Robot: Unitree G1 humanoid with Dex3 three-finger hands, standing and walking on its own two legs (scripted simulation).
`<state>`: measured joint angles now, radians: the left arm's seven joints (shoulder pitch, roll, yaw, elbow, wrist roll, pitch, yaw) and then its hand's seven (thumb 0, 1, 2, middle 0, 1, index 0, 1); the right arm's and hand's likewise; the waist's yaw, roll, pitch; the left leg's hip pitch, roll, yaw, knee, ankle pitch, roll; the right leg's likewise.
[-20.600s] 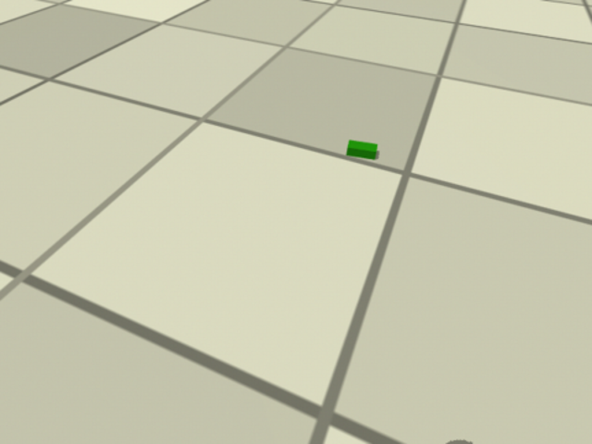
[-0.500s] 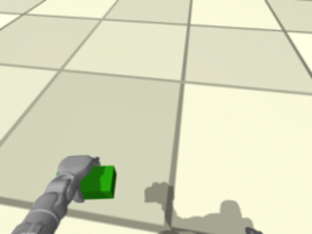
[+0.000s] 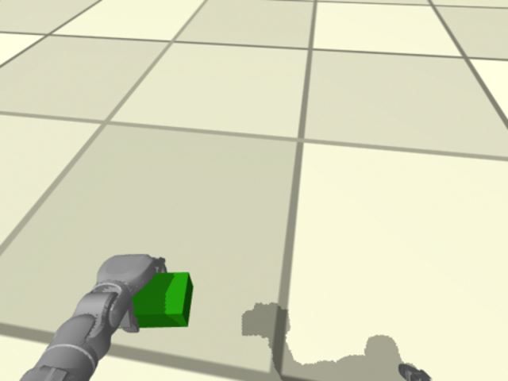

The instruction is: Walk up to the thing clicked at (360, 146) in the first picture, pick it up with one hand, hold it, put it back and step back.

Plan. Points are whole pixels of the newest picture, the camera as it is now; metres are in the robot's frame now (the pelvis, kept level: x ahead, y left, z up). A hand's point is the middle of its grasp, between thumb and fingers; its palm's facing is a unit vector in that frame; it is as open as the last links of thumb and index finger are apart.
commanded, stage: hold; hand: left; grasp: from above
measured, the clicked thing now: (143, 300) +0.30 +0.22 -0.08
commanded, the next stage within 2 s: crouch in 1.00 s
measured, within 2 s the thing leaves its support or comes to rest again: neither
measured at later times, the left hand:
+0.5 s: hand (132, 297) +0.29 +0.22 -0.04, palm faces -0.48 -0.02 -0.88, open 10.7 cm
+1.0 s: hand (131, 297) +0.29 +0.22 -0.04, palm faces -0.48 -0.02 -0.88, open 10.8 cm
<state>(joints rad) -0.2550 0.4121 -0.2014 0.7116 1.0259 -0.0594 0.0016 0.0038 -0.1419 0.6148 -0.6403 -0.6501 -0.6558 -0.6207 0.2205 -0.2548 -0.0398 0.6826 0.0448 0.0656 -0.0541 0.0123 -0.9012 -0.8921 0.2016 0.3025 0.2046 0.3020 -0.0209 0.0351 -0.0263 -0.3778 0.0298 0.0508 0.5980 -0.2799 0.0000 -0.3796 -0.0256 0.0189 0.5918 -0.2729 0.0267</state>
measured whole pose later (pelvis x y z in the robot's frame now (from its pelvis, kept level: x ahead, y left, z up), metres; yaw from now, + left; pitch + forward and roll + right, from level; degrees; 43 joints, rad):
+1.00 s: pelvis +0.00 +0.00 +0.01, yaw +0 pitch +1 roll +0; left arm -0.25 0.42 -0.21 0.66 1.02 -0.06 -0.03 0.00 -0.15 0.63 -0.65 -0.65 -0.66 -0.62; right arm 0.19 -0.25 -0.03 0.68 0.05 0.09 -0.07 0.01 -0.90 -0.89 0.20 0.30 0.20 0.30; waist -0.01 0.04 0.00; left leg -0.29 0.02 0.05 0.51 -0.24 0.00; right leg -0.30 -0.03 0.02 0.51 -0.23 0.02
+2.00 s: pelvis -0.05 +0.00 -0.21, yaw +0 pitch +33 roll -3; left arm -0.66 0.45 -0.05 1.21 1.22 -0.11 0.38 0.00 -0.15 0.61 -0.65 -0.64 -0.67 -0.61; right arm 0.22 -0.24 -0.06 0.76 -0.07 0.00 -0.01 0.01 -0.90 -0.89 0.20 0.30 0.21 0.30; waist -0.15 0.04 -0.20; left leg -1.66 0.04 -0.02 1.69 -0.60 0.01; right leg -1.62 -0.02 -0.01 1.65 -0.60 0.03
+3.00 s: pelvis -0.07 +0.00 -0.40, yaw -3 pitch +35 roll -6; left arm -0.88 0.64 0.07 1.40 1.31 -0.22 0.44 0.00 -0.14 0.61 -0.64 -0.65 -0.66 -0.62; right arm 0.16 -0.26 -0.01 0.78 -0.15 -0.07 0.12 0.01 -0.92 -0.90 0.20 0.30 0.21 0.30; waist -0.22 0.00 -0.08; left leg -2.25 0.03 -0.11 2.31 -0.68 -0.01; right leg -2.19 0.00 -0.04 2.25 -0.67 0.03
